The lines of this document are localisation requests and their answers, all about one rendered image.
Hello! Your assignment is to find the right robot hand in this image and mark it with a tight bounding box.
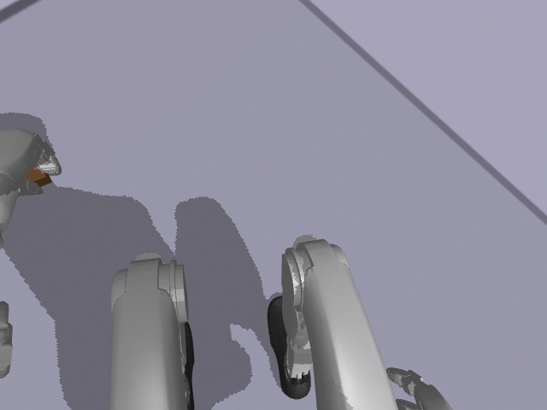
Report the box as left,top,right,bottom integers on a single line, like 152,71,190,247
386,367,452,410

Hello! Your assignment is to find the left robot arm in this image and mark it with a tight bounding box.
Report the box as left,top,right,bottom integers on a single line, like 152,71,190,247
0,173,19,378

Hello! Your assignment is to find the left robot hand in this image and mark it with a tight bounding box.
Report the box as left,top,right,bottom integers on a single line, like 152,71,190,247
0,129,62,196

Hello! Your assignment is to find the right robot foot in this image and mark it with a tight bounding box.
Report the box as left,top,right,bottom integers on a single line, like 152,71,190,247
268,296,311,399

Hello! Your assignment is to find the small box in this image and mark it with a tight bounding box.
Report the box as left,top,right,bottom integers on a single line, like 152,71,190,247
26,167,52,187

